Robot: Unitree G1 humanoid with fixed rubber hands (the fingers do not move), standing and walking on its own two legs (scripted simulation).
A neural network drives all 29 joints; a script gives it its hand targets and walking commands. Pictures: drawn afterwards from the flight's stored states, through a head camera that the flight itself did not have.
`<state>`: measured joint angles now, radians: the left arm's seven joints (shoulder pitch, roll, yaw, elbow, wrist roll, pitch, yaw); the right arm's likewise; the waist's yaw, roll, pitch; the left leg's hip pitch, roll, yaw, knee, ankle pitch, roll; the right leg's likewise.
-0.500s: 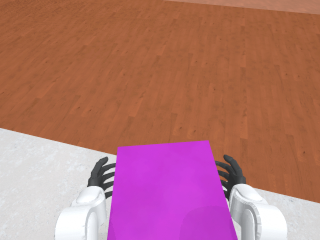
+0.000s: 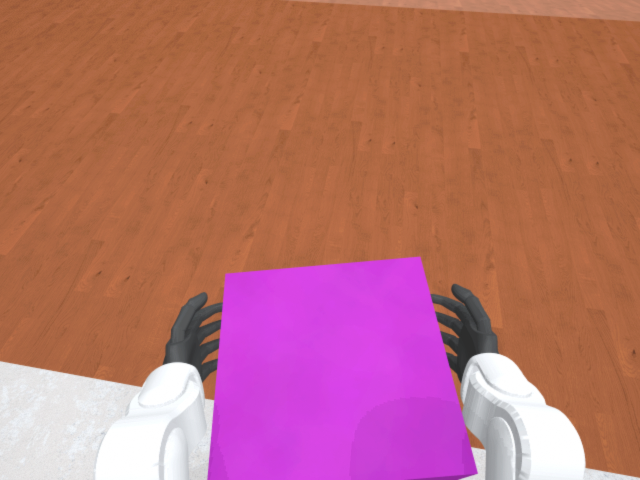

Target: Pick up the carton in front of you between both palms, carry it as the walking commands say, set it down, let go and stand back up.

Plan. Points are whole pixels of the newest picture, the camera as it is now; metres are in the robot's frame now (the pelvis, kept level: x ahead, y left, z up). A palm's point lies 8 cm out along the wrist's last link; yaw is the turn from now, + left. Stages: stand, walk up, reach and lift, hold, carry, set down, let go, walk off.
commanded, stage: carry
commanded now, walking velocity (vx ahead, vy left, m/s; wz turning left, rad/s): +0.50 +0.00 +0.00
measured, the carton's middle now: (334, 392) +0.24 -0.01 +0.03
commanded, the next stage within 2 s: none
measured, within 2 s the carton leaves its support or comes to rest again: neither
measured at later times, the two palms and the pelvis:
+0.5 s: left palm (228, 144) +0.62 +0.15 +0.15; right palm (406, 139) +0.62 -0.15 +0.16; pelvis +0.30 +0.01 +0.01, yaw -3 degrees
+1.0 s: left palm (229, 67) +1.02 +0.21 +0.14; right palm (350, 63) +1.03 -0.10 +0.14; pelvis +0.69 +0.05 +0.01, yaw +1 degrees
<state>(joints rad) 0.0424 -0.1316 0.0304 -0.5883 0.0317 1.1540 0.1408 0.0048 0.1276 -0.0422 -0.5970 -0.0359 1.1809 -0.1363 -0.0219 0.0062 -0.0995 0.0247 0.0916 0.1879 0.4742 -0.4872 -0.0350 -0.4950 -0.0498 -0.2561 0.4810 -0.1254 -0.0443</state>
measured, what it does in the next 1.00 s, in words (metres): walks ahead: left foot, then right foot 0.05 m higher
